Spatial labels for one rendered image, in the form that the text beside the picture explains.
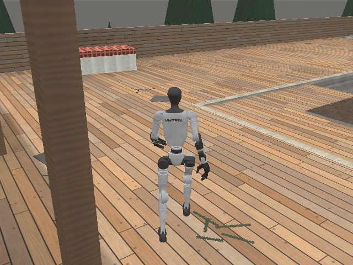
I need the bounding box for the robot head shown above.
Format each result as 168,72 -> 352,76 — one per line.
165,87 -> 184,113

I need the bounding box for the left robot hand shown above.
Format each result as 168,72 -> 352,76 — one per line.
153,138 -> 167,149

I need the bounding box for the right robot hand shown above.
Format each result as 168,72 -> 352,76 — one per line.
196,162 -> 210,181

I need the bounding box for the left robot forearm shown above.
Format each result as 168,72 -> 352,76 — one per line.
150,132 -> 159,144

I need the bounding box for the right robot upper arm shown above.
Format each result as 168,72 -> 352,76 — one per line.
186,110 -> 200,142

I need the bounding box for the right robot forearm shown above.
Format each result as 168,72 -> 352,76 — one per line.
195,133 -> 208,164

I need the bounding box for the left robot upper arm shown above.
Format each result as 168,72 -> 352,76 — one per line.
151,111 -> 164,140

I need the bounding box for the right robot thigh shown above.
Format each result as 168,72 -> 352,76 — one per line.
183,153 -> 195,184

